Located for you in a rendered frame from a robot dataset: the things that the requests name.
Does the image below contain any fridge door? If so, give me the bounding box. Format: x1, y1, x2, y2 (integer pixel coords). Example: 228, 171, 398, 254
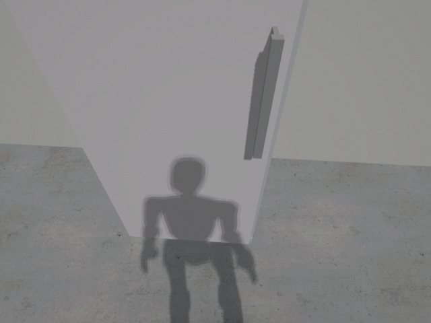
4, 0, 303, 244

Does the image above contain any handle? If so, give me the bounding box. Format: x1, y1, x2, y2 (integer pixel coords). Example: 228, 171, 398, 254
253, 26, 285, 159

